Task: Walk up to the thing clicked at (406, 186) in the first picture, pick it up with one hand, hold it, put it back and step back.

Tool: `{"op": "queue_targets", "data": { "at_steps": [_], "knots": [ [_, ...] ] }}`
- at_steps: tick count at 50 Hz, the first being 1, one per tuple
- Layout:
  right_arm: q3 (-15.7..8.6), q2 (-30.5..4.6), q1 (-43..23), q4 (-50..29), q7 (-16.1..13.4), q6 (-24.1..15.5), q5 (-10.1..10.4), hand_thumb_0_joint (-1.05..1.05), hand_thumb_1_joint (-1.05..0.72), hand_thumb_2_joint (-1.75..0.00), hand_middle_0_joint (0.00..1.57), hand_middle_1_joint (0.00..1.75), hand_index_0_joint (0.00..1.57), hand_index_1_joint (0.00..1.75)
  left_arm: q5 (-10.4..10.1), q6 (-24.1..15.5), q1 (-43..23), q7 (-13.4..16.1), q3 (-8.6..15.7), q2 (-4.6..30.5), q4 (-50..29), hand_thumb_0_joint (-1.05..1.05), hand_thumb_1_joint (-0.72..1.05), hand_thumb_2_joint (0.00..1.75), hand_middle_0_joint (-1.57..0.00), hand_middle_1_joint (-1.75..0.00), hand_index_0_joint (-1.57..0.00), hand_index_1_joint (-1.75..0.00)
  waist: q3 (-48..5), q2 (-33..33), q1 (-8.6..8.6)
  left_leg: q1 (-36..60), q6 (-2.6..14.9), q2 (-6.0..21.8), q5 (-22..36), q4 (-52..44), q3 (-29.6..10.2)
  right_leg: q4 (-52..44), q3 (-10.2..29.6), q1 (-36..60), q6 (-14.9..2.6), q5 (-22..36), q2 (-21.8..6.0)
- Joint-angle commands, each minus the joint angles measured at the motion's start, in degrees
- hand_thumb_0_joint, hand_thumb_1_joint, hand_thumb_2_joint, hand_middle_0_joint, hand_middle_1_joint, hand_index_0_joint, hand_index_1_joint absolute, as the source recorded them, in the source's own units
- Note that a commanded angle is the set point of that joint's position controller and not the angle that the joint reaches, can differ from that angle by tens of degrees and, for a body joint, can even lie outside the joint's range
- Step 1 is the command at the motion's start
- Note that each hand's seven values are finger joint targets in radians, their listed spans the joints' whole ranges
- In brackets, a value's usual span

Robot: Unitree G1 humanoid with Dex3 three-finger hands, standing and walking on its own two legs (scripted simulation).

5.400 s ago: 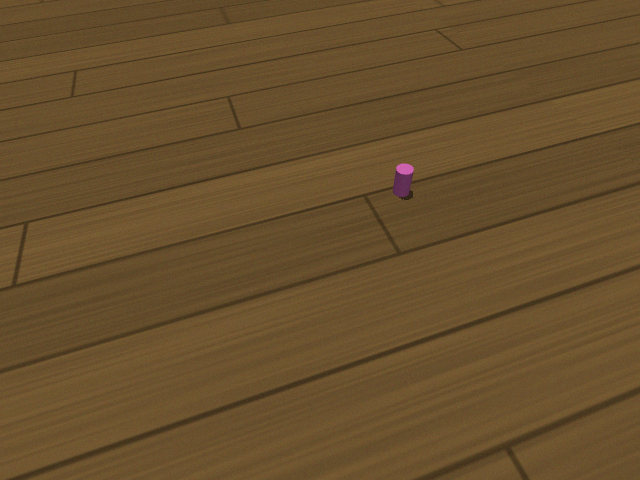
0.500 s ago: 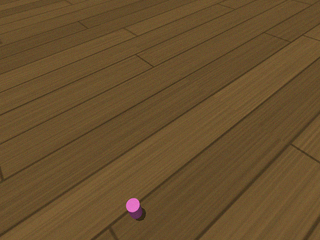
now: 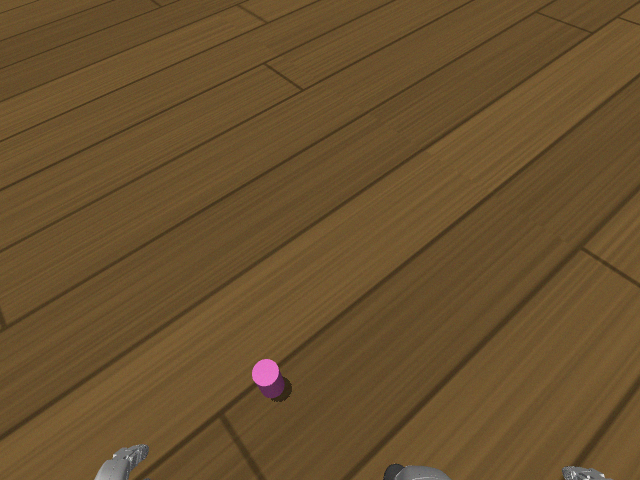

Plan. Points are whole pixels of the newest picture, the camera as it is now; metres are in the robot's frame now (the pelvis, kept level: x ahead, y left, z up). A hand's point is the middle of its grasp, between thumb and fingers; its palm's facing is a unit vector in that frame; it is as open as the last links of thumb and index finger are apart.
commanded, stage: walk up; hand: left
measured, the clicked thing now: (269, 379) +0.44 +0.21 -0.71
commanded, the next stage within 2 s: none
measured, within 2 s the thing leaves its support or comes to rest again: neither
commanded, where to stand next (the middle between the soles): +0.09 +0.02 m, yaw -2 degrees
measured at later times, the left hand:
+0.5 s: hand out of the picture +0.04 +0.31 -0.17, palm faces -0.12 -0.94 -0.33, open 7.4 cm
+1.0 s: hand out of the picture +0.14 +0.26 -0.16, palm faces -0.05 -0.92 -0.39, open 7.4 cm
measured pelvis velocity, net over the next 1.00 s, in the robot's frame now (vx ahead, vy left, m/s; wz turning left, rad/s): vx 0.00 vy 0.01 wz -0.03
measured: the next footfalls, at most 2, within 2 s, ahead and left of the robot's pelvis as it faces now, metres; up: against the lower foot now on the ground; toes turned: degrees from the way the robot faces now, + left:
right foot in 0.62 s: +0.04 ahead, -0.12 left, +0.00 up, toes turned -8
left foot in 1.00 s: +0.07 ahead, +0.12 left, +0.00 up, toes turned -4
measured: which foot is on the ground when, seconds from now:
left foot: down 0.00-0.64, up 0.66-0.98, down 1.00-1.00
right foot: down 0.00-0.18, up 0.20-0.60, down 0.62-1.00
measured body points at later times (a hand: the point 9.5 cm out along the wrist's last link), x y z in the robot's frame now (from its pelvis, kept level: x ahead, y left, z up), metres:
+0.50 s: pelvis -0.03 +0.04 +0.00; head +0.00 +0.06 +0.44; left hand +0.04 +0.36 -0.14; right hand -0.03 -0.29 -0.10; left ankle -0.06 +0.16 -0.74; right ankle -0.03 -0.12 -0.70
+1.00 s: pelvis +0.00 +0.01 -0.02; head +0.04 +0.00 +0.43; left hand +0.14 +0.31 -0.13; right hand +0.05 -0.31 -0.14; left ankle +0.03 +0.12 -0.74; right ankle +0.01 -0.12 -0.74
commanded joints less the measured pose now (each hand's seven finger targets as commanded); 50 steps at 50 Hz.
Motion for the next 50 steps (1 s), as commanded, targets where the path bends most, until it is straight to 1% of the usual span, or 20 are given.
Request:
{"op": "queue_targets", "data": {
  "at_steps": [1,7,8,9,10,12,14,20,24,27,30,31,32,33,38,44,47,48,49,50],
  "knots": [
    [-3.63,-9.66,4.67,-6.2,0.44,2.16,-0.69,0.0,-0.9,-0.9,0.2,0.3,0.2,0.3,2.05,-0.05,-2.23,2.09,4.29,18.02,-8.12,0.0,0.9,0.9,-0.2,-0.3,-0.2,-0.3,-12.13,-10.38,0.31,-1.91,1.47,0.22,-15.11,28.61,-4.67,-6.29,16.23,-2.08,-15.77,15.76,-20.68],
    [-5.27,-10.55,15.54,-1.62,0.93,-0.39,-1.82,0.0,-0.9,-0.9,0.2,0.3,0.2,0.3,2.8,1.84,-4.75,0.83,3.38,15.61,-10.01,0.0,0.9,0.9,-0.2,-0.3,-0.2,-0.3,-12.61,-5.84,-3.32,5.64,0.88,-0.03,-5.21,-5.72,1.94,5.7,7.66,-6.47,-7.33,-22.62,-8.16],
    [-5.82,-13.85,13.05,-2.96,0.35,-1.29,-3.21,0.0,-0.9,-0.9,0.2,0.3,0.2,0.3,1.87,2.55,-1.27,0.43,2.25,11.26,-10.48,0.0,0.9,0.9,-0.2,-0.3,-0.2,-0.3,-8.16,6.55,-2.54,6.31,2.6,6.25,-14.28,-17.0,-12.65,17.83,5.42,-15.66,-4.29,-26.73,-0.54],
    [-6.56,-20.17,6.1,-6.69,-0.34,-2.17,-4.03,0.0,-0.9,-0.9,0.2,0.3,0.2,0.3,1.82,2.74,0.15,0.34,2.17,9.99,-10.74,0.0,0.9,0.9,-0.2,-0.3,-0.2,-0.3,-4.95,12.35,-0.36,-0.99,6.58,18.2,-18.74,-22.28,-29.88,26.49,7.63,-20.12,-1.47,-25.87,6.01],
    [-6.35,-22.4,2.41,-7.86,-0.66,-2.63,-2.6,0.0,-0.9,-0.9,0.2,0.3,0.2,0.3,1.96,2.61,-3.73,0.95,3.47,14.41,-9.91,0.0,0.9,0.9,-0.2,-0.3,-0.2,-0.3,-2.18,10.02,-2.21,-14.49,12.45,23.08,-19.27,-24.21,-33.67,29.82,15.56,-11.89,-0.92,-25.43,3.44],
    [-4.92,-17.45,-2.91,-8.99,-1.59,-4.36,-2.9,0.0,-0.9,-0.9,0.2,0.3,0.2,0.3,1.1,2.67,2.5,0.32,3.72,14.84,-7.75,0.0,0.9,0.9,-0.2,-0.3,-0.2,-0.3,-2.45,2.71,2.57,-6.12,9.77,17.02,2.45,-16.31,-19.87,34.84,17.18,-12.83,-1.16,-16.81,5.7],
    [-5.6,-17.04,3.12,-8.5,-2.26,-5.38,-2.52,0.0,-0.9,-0.9,0.2,0.3,0.2,0.3,1.53,2.49,4.75,-0.06,4.16,15.36,-7.71,0.0,0.9,0.9,-0.2,-0.3,-0.2,-0.3,-6.67,5.48,1.43,7.33,8.22,15.51,14.43,-11.19,-14.43,33.14,14.41,-16.47,-0.7,-14.45,4.67],
    [-6.98,-17.66,17.54,-8.18,-2.86,-7.04,-1.81,0.0,-0.9,-0.9,0.2,0.3,0.2,0.3,2.67,1.43,-1.05,-2.66,4.06,14.98,-12.61,0.0,0.9,0.9,-0.2,-0.3,-0.2,-0.3,-5.83,6.19,-5.24,22.14,10.26,18.69,15.44,-12.55,-16.44,24.87,11.88,-22.03,-0.4,-17.1,2.9],
    [-6.49,-17.37,15.17,-11.44,-1.97,-7.16,-1.78,0.0,-0.9,-0.9,0.2,0.3,0.2,0.3,2.15,0.31,2.2,-3.43,3.77,14.39,-12.19,0.0,0.9,0.9,-0.2,-0.3,-0.2,-0.3,-3.49,7.83,-3.86,14.46,12.44,18.24,8.82,-14.45,-11.73,19.44,7.84,-15.44,-0.84,-17.6,1.73],
    [-5.46,-16.72,12.66,-13.24,-1.13,-6.61,-2.04,0.0,-0.9,-0.9,0.2,0.3,0.2,0.3,1.67,-0.6,4.71,-3.76,3.49,13.1,-11.5,0.0,0.9,0.9,-0.2,-0.3,-0.2,-0.3,-1.76,10.63,-2.33,4.74,10.6,14.74,10.73,-13.07,-5.69,12.5,2.33,-4.64,-1.4,-15.78,2.55],
    [-3.6,-13.27,9.98,-14.65,-0.9,-5.1,-1.1,0.0,-0.9,-0.9,0.2,0.3,0.2,0.3,1.32,-1.87,15.21,-2.4,4.25,12.74,-7.88,0.0,0.9,0.9,-0.2,-0.3,-0.2,-0.3,-6.9,4.44,3.37,-1.7,6.75,9.27,17.85,3.09,0.98,-1.95,0.37,13.1,-2.31,-4.64,4.51],
    [-2.31,-9.71,11.93,-15.26,-1.11,-4.89,-0.47,0.0,-0.9,-0.9,0.2,0.3,0.2,0.3,1.76,-2.33,17.81,-1.78,5.44,16.32,-7.58,0.0,0.9,0.9,-0.2,-0.3,-0.2,-0.3,-9.55,-6.88,4.43,-8.17,4.14,5.76,9.44,15.36,3.07,-5.7,9.83,19.35,-3.52,-5.21,-0.55],
    [-1.07,-6.53,12.26,-16.77,-1.18,-4.68,-0.13,0.0,-0.9,-0.9,0.2,0.3,0.2,0.3,1.86,-2.84,17.21,-1.1,6.02,21.14,-9.55,0.0,0.9,0.9,-0.2,-0.3,-0.2,-0.3,-9.41,-17.26,3.94,-19.26,1.26,-1.44,-14.94,23.8,2.1,-12.14,33.95,19.86,-9.83,-7.84,-15.73],
    [-3.01,-12.58,9.7,-15.62,-2.19,-4.11,-0.4,0.0,-0.9,-0.9,0.2,0.3,0.2,0.3,1.82,-2.44,14.66,-1.13,5.96,23.09,-10.41,0.0,0.9,0.9,-0.2,-0.3,-0.2,-0.3,-6.85,-10.15,4.45,-15.54,1.47,0.24,-19.66,29.5,-4.62,-11.5,38.26,10.11,-16.82,-10.34,-20.26],
    [-2.8,-11.69,15.49,-10.25,-1.3,-3.34,-0.17,0.0,-0.9,-0.9,0.2,0.3,0.2,0.3,0.81,-3.21,7.57,0.16,3.59,16.25,-12.6,0.0,0.9,0.9,-0.2,-0.3,-0.2,-0.3,-3.8,-7.4,0.01,-10.68,0.47,1.49,-8.43,23.93,-6.07,-7.25,14.16,3.17,-11.38,2.72,-9.61],
    [-2.89,-10.8,12.4,-10.21,-1.23,-1.81,-0.51,0.0,-0.9,-0.9,0.2,0.3,0.2,0.3,0.2,-2.02,3.67,1.16,3.55,17.31,-13.63,0.0,0.9,0.9,-0.2,-0.3,-0.2,-0.3,-6.88,-12.53,-0.1,-4.99,0.2,0.69,-5.0,12.48,-1.22,1.83,12.47,2.64,-11.75,27.99,-12.74],
    [-3.63,-11.34,12.03,-10.6,-1.05,-1.55,-1.02,0.0,-0.9,-0.9,0.2,0.3,0.2,0.3,-0.14,-1.0,1.94,1.76,3.5,17.86,-14.35,0.0,0.9,0.9,-0.2,-0.3,-0.2,-0.3,-8.26,-10.62,-1.34,-3.28,1.33,0.12,-1.0,6.95,-0.16,6.24,12.97,1.52,-10.76,24.92,-12.95],
    [-3.93,-11.85,12.5,-10.8,-0.89,-1.82,-1.29,0.0,-0.9,-0.9,0.2,0.3,0.2,0.3,-0.31,-0.8,1.68,1.94,3.32,17.54,-14.61,0.0,0.9,0.9,-0.2,-0.3,-0.2,-0.3,-9.03,-8.58,-2.12,-0.86,1.9,0.96,8.01,2.15,-1.2,9.24,12.34,0.65,-9.0,21.96,-12.02],
    [-4.38,-13.65,11.39,-11.3,-0.93,-2.22,-1.81,0.0,-0.9,-0.9,0.2,0.3,0.2,0.3,-0.81,-0.63,3.18,2.17,3.1,15.78,-14.4,0.0,0.9,0.9,-0.2,-0.3,-0.2,-0.3,-10.07,-1.54,-1.31,-0.72,3.41,5.67,23.31,-3.26,-7.57,15.15,9.35,1.07,-6.1,15.77,-7.82],
    [-5.03,-16.97,8.15,-12.93,-0.67,-2.48,-2.01,0.0,-0.9,-0.9,0.2,0.3,0.2,0.3,-1.55,-0.37,4.95,2.26,2.59,13.64,-14.29,0.0,0.9,0.9,-0.2,-0.3,-0.2,-0.3,-10.59,5.93,0.55,0.74,8.17,12.67,32.52,-6.12,-18.02,22.13,4.13,-2.32,-2.48,2.76,0.32]
  ]
}}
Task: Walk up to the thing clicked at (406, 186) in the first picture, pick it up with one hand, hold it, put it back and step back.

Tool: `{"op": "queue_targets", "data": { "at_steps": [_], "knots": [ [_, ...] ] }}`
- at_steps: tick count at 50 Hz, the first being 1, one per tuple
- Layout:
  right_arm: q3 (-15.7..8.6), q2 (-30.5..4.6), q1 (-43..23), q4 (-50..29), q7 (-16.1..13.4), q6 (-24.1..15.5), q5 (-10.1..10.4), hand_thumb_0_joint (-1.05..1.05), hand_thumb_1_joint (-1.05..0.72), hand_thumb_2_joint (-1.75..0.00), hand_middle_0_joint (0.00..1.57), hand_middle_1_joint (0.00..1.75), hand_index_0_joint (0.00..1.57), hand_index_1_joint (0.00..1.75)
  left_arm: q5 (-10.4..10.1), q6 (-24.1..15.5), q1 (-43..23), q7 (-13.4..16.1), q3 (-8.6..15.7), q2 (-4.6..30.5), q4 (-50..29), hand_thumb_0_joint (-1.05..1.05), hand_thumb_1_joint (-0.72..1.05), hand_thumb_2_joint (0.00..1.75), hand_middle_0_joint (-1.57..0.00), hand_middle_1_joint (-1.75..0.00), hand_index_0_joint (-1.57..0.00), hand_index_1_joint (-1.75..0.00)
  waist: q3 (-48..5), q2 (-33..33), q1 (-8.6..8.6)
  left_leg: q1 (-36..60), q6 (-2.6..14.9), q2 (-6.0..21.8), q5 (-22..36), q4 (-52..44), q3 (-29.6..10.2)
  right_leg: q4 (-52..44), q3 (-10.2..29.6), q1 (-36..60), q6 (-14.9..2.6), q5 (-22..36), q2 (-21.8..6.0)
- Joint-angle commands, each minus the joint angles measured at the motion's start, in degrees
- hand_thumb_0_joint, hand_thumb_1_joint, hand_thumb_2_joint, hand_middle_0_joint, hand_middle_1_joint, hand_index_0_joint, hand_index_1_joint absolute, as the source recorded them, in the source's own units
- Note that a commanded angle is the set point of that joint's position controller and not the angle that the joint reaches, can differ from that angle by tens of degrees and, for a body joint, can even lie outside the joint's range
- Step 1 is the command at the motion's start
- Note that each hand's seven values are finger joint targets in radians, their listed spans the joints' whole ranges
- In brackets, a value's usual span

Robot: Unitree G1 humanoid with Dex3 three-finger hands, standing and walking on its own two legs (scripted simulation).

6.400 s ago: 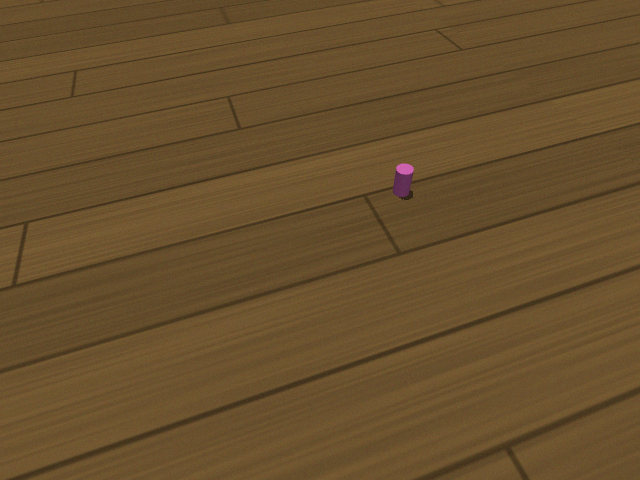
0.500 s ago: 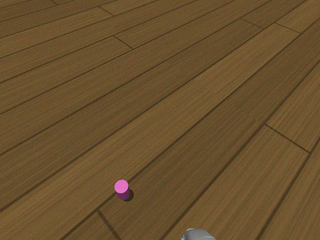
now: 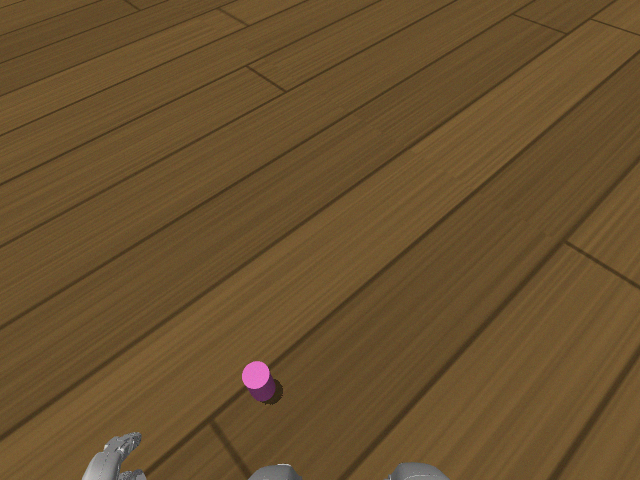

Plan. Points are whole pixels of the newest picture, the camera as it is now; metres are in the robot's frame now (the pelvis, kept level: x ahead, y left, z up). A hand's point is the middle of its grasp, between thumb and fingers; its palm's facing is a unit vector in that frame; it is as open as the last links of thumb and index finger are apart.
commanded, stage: walk up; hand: left
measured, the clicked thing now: (259, 381) +0.44 +0.22 -0.68
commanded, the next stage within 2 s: stand in 1.74 s
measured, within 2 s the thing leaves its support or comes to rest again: neither
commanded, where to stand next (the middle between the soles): +0.09 +0.01 m, yaw +0 degrees
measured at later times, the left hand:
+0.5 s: hand out of the picture +0.04 +0.26 -0.13, palm faces -0.02 -0.93 -0.36, open 7.4 cm
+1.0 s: hand out of the picture +0.07 +0.27 -0.12, palm faces -0.07 -0.91 -0.41, open 7.4 cm
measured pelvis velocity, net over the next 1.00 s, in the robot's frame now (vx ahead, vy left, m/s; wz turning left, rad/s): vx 0.00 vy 0.00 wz -0.04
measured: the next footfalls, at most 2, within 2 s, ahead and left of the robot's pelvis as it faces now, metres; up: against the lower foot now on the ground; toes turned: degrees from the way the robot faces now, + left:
left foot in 1.24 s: +0.09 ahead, +0.14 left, +0.00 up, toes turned -4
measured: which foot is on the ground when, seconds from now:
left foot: down 0.00-1.00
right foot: down 0.00-1.00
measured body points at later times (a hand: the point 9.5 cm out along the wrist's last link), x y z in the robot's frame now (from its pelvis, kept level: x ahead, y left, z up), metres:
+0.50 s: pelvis -0.02 +0.01 +0.02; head -0.01 +0.00 +0.47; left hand +0.04 +0.31 -0.11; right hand +0.08 -0.29 -0.11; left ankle +0.03 +0.12 -0.72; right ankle -0.05 -0.12 -0.72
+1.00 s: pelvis +0.00 +0.00 +0.02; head +0.01 -0.01 +0.47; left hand +0.08 +0.32 -0.10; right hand +0.04 -0.33 -0.11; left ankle +0.03 +0.12 -0.72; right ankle +0.01 -0.12 -0.72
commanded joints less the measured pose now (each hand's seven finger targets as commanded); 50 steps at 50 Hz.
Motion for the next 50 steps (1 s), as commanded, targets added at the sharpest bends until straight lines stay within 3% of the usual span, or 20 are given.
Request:
{"op": "queue_targets", "data": {
  "at_steps": [1,3,9,11,12,13,14,17,19,21,25,36,37,39,42,45,47,48,49,50],
  "knots": [
    [-5.21,-18.58,-1.29,-5.49,-0.11,-1.65,0.28,0.0,-0.9,-0.9,0.2,0.3,0.2,0.3,-1.35,0.13,0.0,2.31,3.45,11.7,-3.69,0.0,0.9,0.9,-0.2,-0.3,-0.2,-0.3,-12.08,11.55,0.19,5.9,14.52,18.48,37.1,-13.11,-22.18,13.17,0.82,-1.33,-1.9,-5.54,3.99],
    [-4.83,-15.98,-1.11,-5.82,-0.34,-1.55,0.1,0.0,-0.9,-0.9,0.2,0.3,0.2,0.3,-0.74,0.63,-0.45,2.45,3.6,11.96,-2.82,0.0,0.9,0.9,-0.2,-0.3,-0.2,-0.3,-11.39,8.31,-0.25,5.63,15.81,17.81,38.77,-12.64,-19.08,22.77,6.7,-4.22,-2.2,-17.56,4.71],
    [-3.36,-13.33,-3.46,-6.25,-0.7,-1.56,-0.56,0.0,-0.9,-0.9,0.2,0.3,0.2,0.3,0.55,-1.31,3.3,0.82,3.24,10.56,0.08,0.0,0.9,0.9,-0.2,-0.3,-0.2,-0.3,-12.43,7.95,0.46,7.1,10.86,12.77,14.68,-11.12,-13.28,-2.22,1.84,1.77,-1.11,-8.36,2.65],
    [-2.55,-12.54,-5.17,-5.9,-0.39,-1.13,0.13,0.0,-0.9,-0.9,0.2,0.3,0.2,0.3,1.34,-2.26,6.53,0.93,3.06,9.42,1.91,0.0,0.9,0.9,-0.2,-0.3,-0.2,-0.3,-12.52,7.02,3.01,3.49,7.99,11.62,13.41,-7.31,-10.75,-18.79,1.56,10.85,-2.01,2.04,3.2],
    [-1.46,-9.5,-4.58,-5.56,-0.29,-1.23,0.99,0.0,-0.9,-0.9,0.2,0.3,0.2,0.3,2.32,-3.24,6.36,1.3,3.27,11.48,1.85,0.0,0.9,0.9,-0.2,-0.3,-0.2,-0.3,-13.28,1.97,3.11,-1.77,4.66,9.98,13.67,-2.76,-9.43,-21.82,11.43,16.21,-3.15,4.69,-2.3],
    [-0.91,-7.86,-6.03,-6.17,0.16,-1.38,1.27,0.0,-0.9,-0.9,0.2,0.3,0.2,0.3,2.72,-3.87,2.84,1.43,3.98,15.8,0.71,0.0,0.9,0.9,-0.2,-0.3,-0.2,-0.3,-9.9,-5.79,2.06,-8.03,0.65,2.37,3.98,-0.92,-4.8,-23.47,26.44,12.76,-8.21,5.59,-12.12],
    [-1.99,-10.57,-6.78,-4.77,-0.59,-1.2,1.09,0.0,-0.9,-0.9,0.2,0.3,0.2,0.3,2.36,-3.7,-1.7,1.0,4.07,18.68,0.09,0.0,0.9,0.9,-0.2,-0.3,-0.2,-0.3,-8.32,-7.61,1.07,-0.14,0.19,3.03,-11.12,2.41,-3.8,-21.46,27.8,1.63,-13.61,9.06,-17.81],
    [-1.68,-9.99,-6.77,-1.64,0.1,-2.51,1.41,0.0,-0.9,-0.9,0.2,0.3,0.2,0.3,1.19,-3.99,-3.15,0.46,2.29,13.2,0.85,0.0,0.9,0.9,-0.2,-0.3,-0.2,-0.3,-8.29,-3.04,-0.55,8.38,1.07,3.99,8.6,-10.85,-4.08,-16.04,12.2,2.58,-5.7,19.62,-7.85],
    [-1.67,-10.84,-8.06,-1.36,0.28,-3.01,0.72,0.0,-0.9,-0.9,0.2,0.3,0.2,0.3,0.86,-3.46,-0.92,0.0,2.05,12.4,2.03,0.0,0.9,0.9,-0.2,-0.3,-0.2,-0.3,-10.32,-3.98,0.84,12.79,2.69,6.42,12.92,-12.93,-6.94,-17.7,9.5,1.15,-2.48,12.12,-4.46],
    [-1.33,-10.65,-8.62,-0.1,0.64,-2.86,0.93,0.0,-0.9,-0.9,0.2,0.3,0.2,0.3,1.06,-3.22,-1.34,-0.16,1.87,12.18,2.98,0.0,0.9,0.9,-0.2,-0.3,-0.2,-0.3,-8.11,-4.73,0.71,10.37,2.44,6.14,5.68,-14.1,-6.57,-22.32,10.4,1.98,-2.57,1.33,-4.65],
    [-0.76,-10.4,-9.35,2.6,0.54,-2.94,0.73,0.0,-0.9,-0.9,0.2,0.3,0.2,0.3,0.73,-3.1,-1.56,-0.17,1.57,11.59,5.07,0.0,0.9,0.9,-0.2,-0.3,-0.2,-0.3,-5.3,-0.42,0.94,8.53,1.48,6.38,0.56,-19.56,-7.55,-23.19,9.24,3.25,-2.86,2.58,-4.07],
    [-0.47,-9.87,-10.78,6.54,0.04,-3.55,0.84,0.0,-0.9,-0.9,0.2,0.3,0.2,0.3,0.67,-2.76,-1.71,-0.23,0.88,10.77,9.04,0.0,0.9,0.9,-0.2,-0.3,-0.2,-0.3,-8.64,1.69,1.45,10.22,1.0,7.87,9.44,-23.4,-7.31,-25.2,6.97,10.25,-2.0,11.3,-3.68],
    [-2.78,-14.13,-5.45,5.14,1.04,-3.69,0.22,0.0,-0.9,-0.9,0.2,0.3,0.2,0.3,1.48,-3.1,1.7,-0.91,2.12,13.37,7.68,0.0,0.9,0.9,-0.2,-0.3,-0.2,-0.3,-12.59,2.83,0.48,12.46,3.95,6.5,-13.76,-22.44,-8.03,-20.26,4.75,10.12,-3.79,-6.79,-0.44],
    [-3.98,-15.32,-1.27,5.27,1.47,-3.38,-0.33,0.0,-0.9,-0.9,0.2,0.3,0.2,0.3,1.99,-3.03,0.83,-1.34,1.93,11.42,6.63,0.0,0.9,0.9,-0.2,-0.3,-0.2,-0.3,-6.92,8.53,-1.29,14.49,6.77,11.6,-28.56,-29.07,-17.49,-10.31,1.36,-3.82,-3.26,-11.52,2.53],
    [-4.75,-14.94,-1.26,1.9,1.47,-3.87,-0.51,0.0,-0.9,-0.9,0.2,0.3,0.2,0.3,1.96,-3.71,2.41,-1.26,2.42,11.46,5.06,0.0,0.9,0.9,-0.2,-0.3,-0.2,-0.3,-3.63,5.57,-1.02,13.33,12.63,17.78,-15.64,-29.26,-22.9,-3.29,4.02,-8.42,-2.68,-8.16,-0.45],
    [-4.75,-14.93,-3.82,-1.12,1.78,-3.62,-0.73,0.0,-0.9,-0.9,0.2,0.3,0.2,0.3,1.9,-4.06,7.12,-1.72,2.96,10.35,4.97,0.0,0.9,0.9,-0.2,-0.3,-0.2,-0.3,-6.59,8.25,0.97,7.32,11.03,14.76,-14.01,-27.16,-16.34,-8.69,1.71,0.95,-2.25,-3.55,0.14],
    [-3.12,-10.74,-8.44,-2.66,1.76,-2.22,0.02,0.0,-0.9,-0.9,0.2,0.3,0.2,0.3,2.48,-4.51,9.75,-0.71,3.0,9.55,6.52,0.0,0.9,0.9,-0.2,-0.3,-0.2,-0.3,-7.61,5.09,3.3,-1.31,5.74,8.79,-8.18,-20.05,-7.78,-18.66,0.55,12.99,-1.65,6.94,2.44],
    [-1.97,-7.87,-8.12,-2.88,1.54,-1.81,0.32,0.0,-0.9,-0.9,0.2,0.3,0.2,0.3,2.61,-4.43,9.82,-0.04,3.23,10.22,6.44,0.0,0.9,0.9,-0.2,-0.3,-0.2,-0.3,-7.22,2.29,3.78,-5.6,2.76,6.3,-5.06,-15.06,-4.77,-21.59,4.29,16.65,-1.94,8.95,0.78],
    [-1.19,-5.54,-6.88,-2.92,1.5,-1.49,0.69,0.0,-0.9,-0.9,0.2,0.3,0.2,0.3,3.05,-4.84,9.97,0.53,3.92,13.9,5.53,0.0,0.9,0.9,-0.2,-0.3,-0.2,-0.3,-6.4,-4.59,3.92,-8.56,-0.43,1.01,-4.83,-6.71,-3.27,-29.24,20.46,14.42,-4.67,1.43,-9.77],
    [-1.61,-7.12,-5.53,-2.26,1.07,-1.0,0.43,0.0,-0.9,-0.9,0.2,0.3,0.2,0.3,3.01,-4.98,5.8,0.81,4.27,17.81,4.05,0.0,0.9,0.9,-0.2,-0.3,-0.2,-0.3,-4.32,-5.55,2.55,-5.39,-1.26,-0.38,-10.08,-0.34,-5.25,-32.7,28.04,6.3,-8.92,-5.51,-17.47]
  ]
}}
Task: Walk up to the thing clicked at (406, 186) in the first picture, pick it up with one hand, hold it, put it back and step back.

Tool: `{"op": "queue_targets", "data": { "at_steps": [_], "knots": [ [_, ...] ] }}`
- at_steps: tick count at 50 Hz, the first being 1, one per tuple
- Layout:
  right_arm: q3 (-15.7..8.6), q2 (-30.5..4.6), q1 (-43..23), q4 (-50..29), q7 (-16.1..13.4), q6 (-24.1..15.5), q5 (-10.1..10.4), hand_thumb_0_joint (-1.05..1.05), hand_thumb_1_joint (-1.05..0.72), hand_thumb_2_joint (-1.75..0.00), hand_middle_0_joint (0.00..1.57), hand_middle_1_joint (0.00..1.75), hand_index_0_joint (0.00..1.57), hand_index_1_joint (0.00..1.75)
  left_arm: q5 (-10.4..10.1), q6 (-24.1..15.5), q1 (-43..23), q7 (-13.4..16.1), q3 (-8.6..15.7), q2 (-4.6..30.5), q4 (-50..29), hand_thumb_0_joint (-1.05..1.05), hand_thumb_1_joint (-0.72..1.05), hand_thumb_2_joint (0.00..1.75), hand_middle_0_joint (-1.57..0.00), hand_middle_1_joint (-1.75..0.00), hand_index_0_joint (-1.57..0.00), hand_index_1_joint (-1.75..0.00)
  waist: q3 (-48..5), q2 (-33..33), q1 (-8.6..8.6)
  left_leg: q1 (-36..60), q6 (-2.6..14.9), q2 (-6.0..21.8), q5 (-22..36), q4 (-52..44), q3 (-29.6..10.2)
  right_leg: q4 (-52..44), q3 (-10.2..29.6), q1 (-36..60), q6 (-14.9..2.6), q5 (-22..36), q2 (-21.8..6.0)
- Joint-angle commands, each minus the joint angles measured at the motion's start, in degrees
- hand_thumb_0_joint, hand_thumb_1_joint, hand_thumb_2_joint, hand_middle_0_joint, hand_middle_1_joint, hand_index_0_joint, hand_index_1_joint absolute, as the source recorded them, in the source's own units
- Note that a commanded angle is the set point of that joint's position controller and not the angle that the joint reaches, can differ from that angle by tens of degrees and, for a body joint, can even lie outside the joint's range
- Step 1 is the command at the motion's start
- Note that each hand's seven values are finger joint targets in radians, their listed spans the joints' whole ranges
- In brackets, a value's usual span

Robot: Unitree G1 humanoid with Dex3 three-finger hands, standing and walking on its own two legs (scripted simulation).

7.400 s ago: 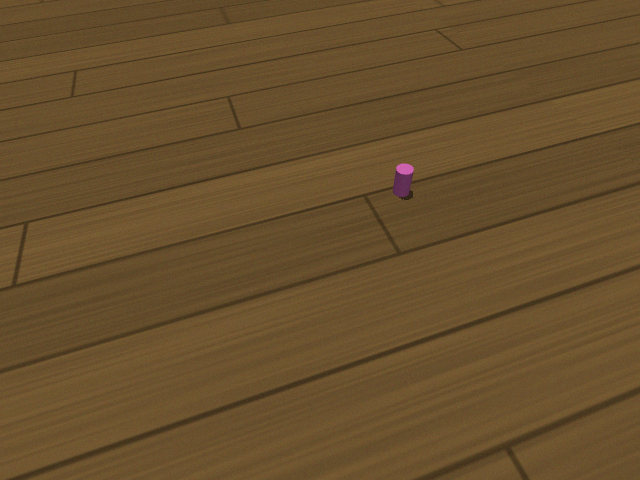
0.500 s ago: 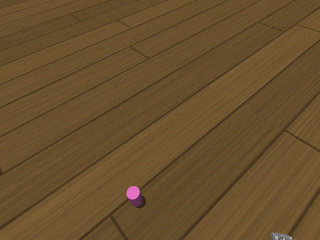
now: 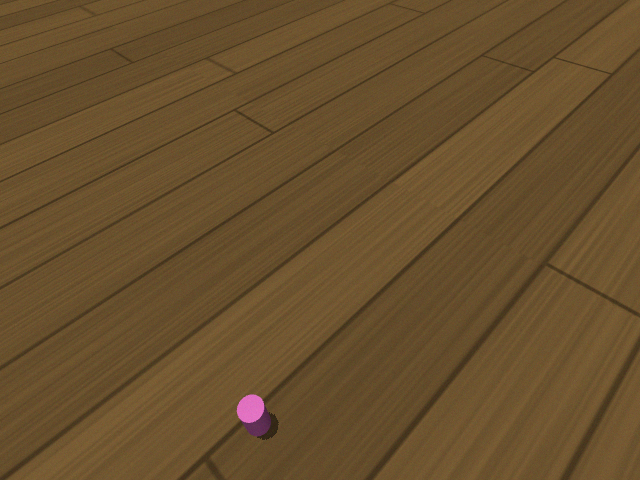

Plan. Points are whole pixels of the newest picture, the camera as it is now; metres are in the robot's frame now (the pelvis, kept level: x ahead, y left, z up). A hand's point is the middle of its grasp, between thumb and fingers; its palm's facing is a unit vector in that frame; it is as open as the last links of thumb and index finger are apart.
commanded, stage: walk up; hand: left
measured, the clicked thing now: (254, 415) +0.42 +0.24 -0.70
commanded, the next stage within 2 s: stand in 0.74 s
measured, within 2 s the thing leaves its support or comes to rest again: neither
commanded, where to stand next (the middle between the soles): +0.09 +0.02 m, yaw +2 degrees
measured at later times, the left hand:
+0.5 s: hand out of the picture +0.14 +0.27 -0.15, palm faces +0.03 -0.95 -0.32, open 7.4 cm
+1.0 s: hand out of the picture +0.06 +0.27 -0.15, palm faces +0.01 -0.94 -0.34, open 7.4 cm
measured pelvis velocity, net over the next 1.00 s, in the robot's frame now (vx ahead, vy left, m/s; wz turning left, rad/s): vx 0.02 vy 0.02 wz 0.03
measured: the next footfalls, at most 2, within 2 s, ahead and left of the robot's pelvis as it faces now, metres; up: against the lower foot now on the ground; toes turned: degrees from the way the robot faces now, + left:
left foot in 0.24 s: +0.09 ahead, +0.15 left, +0.00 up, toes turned -1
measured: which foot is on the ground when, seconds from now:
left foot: down 0.00-0.00, up 0.02-0.22, down 0.24-1.00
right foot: down 0.00-1.00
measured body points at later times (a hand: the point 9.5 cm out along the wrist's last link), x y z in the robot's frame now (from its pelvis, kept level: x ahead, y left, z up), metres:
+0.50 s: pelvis +0.03 +0.02 +0.00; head +0.05 +0.03 +0.45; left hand +0.14 +0.32 -0.13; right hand +0.16 -0.28 -0.11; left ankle +0.05 +0.15 -0.74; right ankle +0.01 -0.12 -0.74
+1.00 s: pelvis +0.02 +0.02 +0.01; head +0.04 +0.02 +0.46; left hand +0.06 +0.32 -0.12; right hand +0.11 -0.28 -0.12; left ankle +0.05 +0.15 -0.74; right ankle +0.01 -0.12 -0.74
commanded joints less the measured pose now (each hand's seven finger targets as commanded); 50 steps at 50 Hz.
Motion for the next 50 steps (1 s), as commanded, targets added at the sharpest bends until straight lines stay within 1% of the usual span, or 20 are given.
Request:
{"op": "queue_targets", "data": {
  "at_steps": [1,2,3,6,8,9,10,11,12,13,14,16,18,24,27,34,37,40,45,50],
  "knots": [
    [-1.52,-9.0,-4.16,-5.07,-1.06,-0.47,0.86,0.0,-0.9,-0.9,0.2,0.3,0.2,0.3,0.53,-1.48,-5.53,2.08,3.04,17.03,-6.35,0.0,0.9,0.9,-0.2,-0.3,-0.2,-0.3,2.07,-5.45,1.39,-8.65,-0.84,0.63,-12.72,11.85,-7.44,-17.09,26.1,-1.86,-11.1,-7.4,-20.77],
    [-1.37,-9.38,-2.94,-4.36,-1.22,-0.65,1.15,0.0,-0.9,-0.9,0.2,0.3,0.2,0.3,-0.11,-1.68,-6.03,2.31,2.79,14.48,-6.84,0.0,0.9,0.9,-0.2,-0.3,-0.2,-0.3,1.33,-4.76,1.43,-10.46,-0.64,0.44,-13.31,12.91,-7.62,-14.69,21.98,2.54,-11.18,2.67,-19.18],
    [-1.52,-9.49,-2.16,-3.84,-1.43,-0.59,1.06,0.0,-0.9,-0.9,0.2,0.3,0.2,0.3,-0.45,-1.72,-5.53,2.4,2.56,13.5,-6.64,0.0,0.9,0.9,-0.2,-0.3,-0.2,-0.3,0.86,-5.7,1.37,-10.74,-0.72,0.84,-13.04,13.89,-8.44,-13.86,18.54,4.08,-9.89,7.73,-17.76],
    [-1.11,-9.38,-2.04,-3.4,-1.5,-0.72,0.9,0.0,-0.9,-0.9,0.2,0.3,0.2,0.3,-0.55,-1.66,-3.0,2.13,2.54,13.08,-6.36,0.0,0.9,0.9,-0.2,-0.3,-0.2,-0.3,-1.73,-9.41,1.9,-8.86,-0.1,1.36,-10.86,11.73,-5.54,-9.38,12.27,7.9,-8.05,25.94,-15.59],
    [-0.83,-8.72,-1.64,-2.67,-1.62,-1.18,1.31,0.0,-0.9,-0.9,0.2,0.3,0.2,0.3,-0.74,-1.1,-5.53,1.92,2.27,12.6,-6.99,0.0,0.9,0.9,-0.2,-0.3,-0.2,-0.3,-2.91,-10.88,1.0,-2.76,-0.07,1.67,-7.15,5.03,-2.09,-5.85,8.02,5.06,-7.4,33.5,-14.25],
    [-0.8,-8.32,-0.7,-1.77,-1.77,-1.6,1.35,0.0,-0.9,-0.9,0.2,0.3,0.2,0.3,-1.32,-0.55,-6.5,1.81,2.02,12.12,-6.85,0.0,0.9,0.9,-0.2,-0.3,-0.2,-0.3,-3.42,-10.64,0.21,1.01,-0.09,1.04,-1.85,-0.71,-0.77,-2.78,5.68,3.63,-6.14,34.81,-12.46],
    [-0.88,-8.42,0.17,-0.99,-1.94,-2.05,1.31,0.0,-0.9,-0.9,0.2,0.3,0.2,0.3,-1.88,0.1,-6.75,1.72,1.91,11.72,-6.79,0.0,0.9,0.9,-0.2,-0.3,-0.2,-0.3,-4.02,-9.19,-0.28,4.74,-0.07,0.68,9.63,-6.67,-0.91,-0.31,4.04,2.15,-4.23,33.47,-10.68],
    [-1.46,-10.04,-0.08,-0.8,-2.28,-2.41,0.94,0.0,-0.9,-0.9,0.2,0.3,0.2,0.3,-2.39,0.71,-7.09,1.68,1.52,10.26,-7.22,0.0,0.9,0.9,-0.2,-0.3,-0.2,-0.3,-5.32,-6.01,0.09,8.32,0.55,3.28,23.63,-6.17,-3.77,1.75,2.57,0.03,-2.05,27.95,-8.22],
    [-1.78,-11.9,-2.12,-1.39,-2.66,-2.77,0.92,0.0,-0.9,-0.9,0.2,0.3,0.2,0.3,-3.0,1.38,-6.06,1.71,1.36,8.95,-7.19,0.0,0.9,0.9,-0.2,-0.3,-0.2,-0.3,-6.34,-2.3,1.53,9.21,2.01,8.13,32.04,-5.27,-8.4,1.52,1.22,-1.49,-0.2,18.22,-5.36],
    [-1.71,-14.22,-4.42,-2.13,-2.85,-3.08,1.37,0.0,-0.9,-0.9,0.2,0.3,0.2,0.3,-3.1,2.08,-4.71,1.67,1.55,9.37,-6.79,0.0,0.9,0.9,-0.2,-0.3,-0.2,-0.3,-6.09,-0.48,2.67,5.46,5.35,12.02,31.04,-4.92,-12.26,1.11,1.06,-0.32,0.41,7.25,-3.13],
    [-1.5,-14.04,-6.12,-1.66,-2.85,-3.02,1.74,0.0,-0.9,-0.9,0.2,0.3,0.2,0.3,-2.69,2.3,-4.9,1.87,1.54,9.69,-5.29,0.0,0.9,0.9,-0.2,-0.3,-0.2,-0.3,-5.25,1.41,2.73,2.26,5.96,12.29,29.47,-4.19,-12.96,-0.72,1.65,3.23,-0.15,5.4,-3.76],
    [-0.6,-11.85,-7.67,-0.87,-3.04,-2.95,2.19,0.0,-0.9,-0.9,0.2,0.3,0.2,0.3,-2.13,1.99,-6.42,1.78,1.54,10.28,-4.47,0.0,0.9,0.9,-0.2,-0.3,-0.2,-0.3,-6.79,1.23,2.32,1.9,3.09,8.82,28.51,-3.17,-8.32,-2.86,2.34,6.81,-1.0,13.48,-5.62],
    [-0.14,-11.03,-7.48,0.05,-3.26,-3.02,2.1,0.0,-0.9,-0.9,0.2,0.3,0.2,0.3,-2.43,1.9,-7.77,1.43,1.29,10.34,-4.11,0.0,0.9,0.9,-0.2,-0.3,-0.2,-0.3,-8.68,2.96,1.56,3.4,1.91,6.79,26.89,-3.32,-6.07,-2.42,2.7,6.97,-1.66,17.29,-6.63],
    [0.68,-10.57,-12.59,1.24,-2.9,-2.96,1.87,0.0,-0.9,-0.9,0.2,0.3,0.2,0.3,-2.2,2.38,-10.53,0.91,0.33,9.43,-1.38,0.0,0.9,0.9,-0.2,-0.3,-0.2,-0.3,-6.53,3.0,1.81,2.61,1.68,7.67,18.8,-8.74,-7.75,-6.91,2.32,6.27,-0.57,9.95,-6.25],
    [1.02,-10.2,-13.54,1.79,-2.7,-3.18,1.83,0.0,-0.9,-0.9,0.2,0.3,0.2,0.3,-2.05,2.2,-10.84,0.63,0.39,9.64,-0.5,0.0,0.9,0.9,-0.2,-0.3,-0.2,-0.3,-7.3,1.91,2.0,3.95,1.28,7.21,18.51,-9.65,-6.99,-8.69,2.72,7.34,-0.34,10.52,-6.73],
    [1.06,-9.97,-14.47,2.97,-2.38,-3.06,1.54,0.0,-0.9,-0.9,0.2,0.3,0.2,0.3,-1.76,2.17,-11.59,0.24,0.6,9.46,0.88,0.0,0.9,0.9,-0.2,-0.3,-0.2,-0.3,-4.25,0.93,1.5,2.5,0.52,6.45,8.98,-12.92,-7.48,-12.14,2.79,5.15,0.06,3.03,-6.68],
    [0.83,-10.54,-13.84,3.57,-2.28,-3.05,0.98,0.0,-0.9,-0.9,0.2,0.3,0.2,0.3,-1.27,1.63,-10.27,0.04,0.06,8.64,1.39,0.0,0.9,0.9,-0.2,-0.3,-0.2,-0.3,-6.33,1.28,1.49,4.72,0.69,6.67,4.99,-13.83,-7.07,-13.81,3.8,4.78,-0.04,0.95,-7.22],
    [0.83,-10.2,-13.35,4.06,-2.08,-3.01,0.92,0.0,-0.9,-0.9,0.2,0.3,0.2,0.3,-1.13,1.22,-10.8,0.14,0.09,9.41,1.58,0.0,0.9,0.9,-0.2,-0.3,-0.2,-0.3,-4.38,0.61,1.21,3.52,0.7,6.52,2.29,-14.37,-7.32,-14.42,4.04,3.58,-0.06,-0.96,-7.42],
    [0.68,-10.14,-12.53,4.34,-2.03,-3.08,1.03,0.0,-0.9,-0.9,0.2,0.3,0.2,0.3,-1.24,1.03,-8.87,0.35,-0.13,9.34,2.3,0.0,0.9,0.9,-0.2,-0.3,-0.2,-0.3,-3.99,-0.38,1.28,4.42,0.83,6.55,5.72,-14.13,-7.27,-14.0,3.75,3.2,0.02,1.06,-7.33],
    [0.69,-10.03,-11.25,4.68,-2.08,-2.93,1.15,0.0,-0.9,-0.9,0.2,0.3,0.2,0.3,-1.39,0.69,-7.89,0.68,-0.29,9.63,2.09,0.0,0.9,0.9,-0.2,-0.3,-0.2,-0.3,-5.34,-1.48,1.28,5.49,0.72,6.51,13.0,-12.54,-6.4,-13.71,3.83,4.98,0.03,6.02,-7.59]
  ]
}}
